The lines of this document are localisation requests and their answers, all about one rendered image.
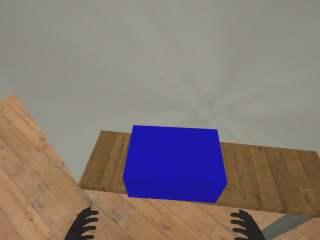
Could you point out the robot right hand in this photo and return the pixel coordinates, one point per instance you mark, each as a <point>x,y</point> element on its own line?
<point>251,230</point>

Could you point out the carton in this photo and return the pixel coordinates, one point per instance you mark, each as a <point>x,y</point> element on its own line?
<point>174,163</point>

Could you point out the table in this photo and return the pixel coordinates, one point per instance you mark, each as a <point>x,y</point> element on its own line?
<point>260,178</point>

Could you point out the robot left hand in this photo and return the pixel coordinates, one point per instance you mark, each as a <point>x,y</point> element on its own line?
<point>77,228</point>

